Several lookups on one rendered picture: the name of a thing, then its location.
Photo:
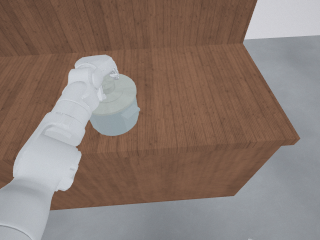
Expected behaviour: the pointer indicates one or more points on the robot left hand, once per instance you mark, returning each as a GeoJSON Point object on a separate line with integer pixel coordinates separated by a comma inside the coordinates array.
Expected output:
{"type": "Point", "coordinates": [106, 65]}

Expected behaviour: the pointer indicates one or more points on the knob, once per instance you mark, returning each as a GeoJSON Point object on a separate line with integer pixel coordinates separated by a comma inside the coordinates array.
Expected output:
{"type": "Point", "coordinates": [108, 85]}

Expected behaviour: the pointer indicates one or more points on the pot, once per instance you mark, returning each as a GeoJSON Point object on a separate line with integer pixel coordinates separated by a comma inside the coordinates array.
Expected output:
{"type": "Point", "coordinates": [118, 123]}

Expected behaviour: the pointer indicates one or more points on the robot left upper arm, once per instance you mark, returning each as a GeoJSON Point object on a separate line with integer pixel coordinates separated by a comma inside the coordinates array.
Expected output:
{"type": "Point", "coordinates": [50, 165]}

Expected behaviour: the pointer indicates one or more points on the lid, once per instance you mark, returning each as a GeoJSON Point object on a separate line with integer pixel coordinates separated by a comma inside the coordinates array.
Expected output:
{"type": "Point", "coordinates": [121, 98]}

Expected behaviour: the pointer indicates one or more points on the robot left forearm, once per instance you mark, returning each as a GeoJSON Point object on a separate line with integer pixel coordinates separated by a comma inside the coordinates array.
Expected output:
{"type": "Point", "coordinates": [69, 117]}

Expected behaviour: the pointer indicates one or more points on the table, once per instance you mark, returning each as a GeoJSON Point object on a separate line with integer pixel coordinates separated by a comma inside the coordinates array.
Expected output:
{"type": "Point", "coordinates": [208, 120]}

